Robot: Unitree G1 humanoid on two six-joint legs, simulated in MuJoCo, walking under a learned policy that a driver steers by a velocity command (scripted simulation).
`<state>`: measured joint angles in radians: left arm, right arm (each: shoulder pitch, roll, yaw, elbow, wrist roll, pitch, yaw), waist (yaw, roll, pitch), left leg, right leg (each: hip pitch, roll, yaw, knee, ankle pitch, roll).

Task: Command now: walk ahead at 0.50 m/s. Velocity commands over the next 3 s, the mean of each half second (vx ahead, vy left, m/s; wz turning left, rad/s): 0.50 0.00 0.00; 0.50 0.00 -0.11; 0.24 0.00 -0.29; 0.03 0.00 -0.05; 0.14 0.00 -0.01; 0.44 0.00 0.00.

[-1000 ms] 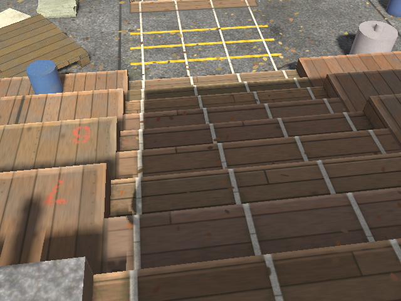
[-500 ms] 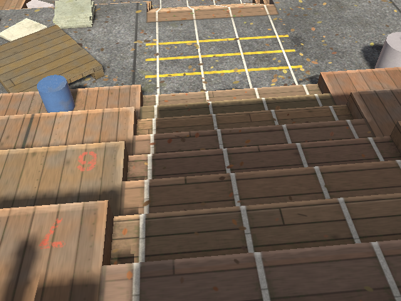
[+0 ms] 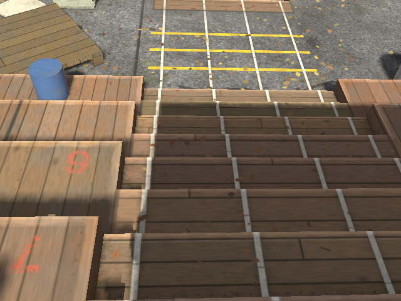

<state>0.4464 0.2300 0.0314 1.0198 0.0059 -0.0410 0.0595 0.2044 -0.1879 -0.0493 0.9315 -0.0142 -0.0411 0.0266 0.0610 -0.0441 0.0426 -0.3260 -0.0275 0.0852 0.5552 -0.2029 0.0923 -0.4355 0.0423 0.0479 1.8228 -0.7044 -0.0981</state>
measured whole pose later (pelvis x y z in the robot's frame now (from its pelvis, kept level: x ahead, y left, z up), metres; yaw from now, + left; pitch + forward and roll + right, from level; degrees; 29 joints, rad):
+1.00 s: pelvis +0.51 -0.05 -0.19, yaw -5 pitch +0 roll -2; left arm 0.56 0.18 0.03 1.04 0.02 -0.07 0.03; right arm 0.01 -0.25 -0.06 0.86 -0.03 -0.02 0.06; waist 0.13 0.04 -0.02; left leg -0.58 0.09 -0.07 0.61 0.38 0.01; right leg -0.17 0.05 0.01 0.81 -0.65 -0.04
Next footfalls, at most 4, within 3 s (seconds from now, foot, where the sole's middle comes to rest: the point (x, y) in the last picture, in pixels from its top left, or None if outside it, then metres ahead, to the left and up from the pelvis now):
0.50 right None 0.42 -0.16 -0.91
1.10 left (187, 260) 0.76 0.08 -1.06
1.54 right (238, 258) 0.79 -0.14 -1.06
2.94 left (211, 205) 1.15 -0.02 -1.22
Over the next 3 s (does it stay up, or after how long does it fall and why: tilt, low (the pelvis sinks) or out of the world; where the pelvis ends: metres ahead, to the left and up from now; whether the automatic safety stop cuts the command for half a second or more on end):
stays up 1.05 -0.06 -0.44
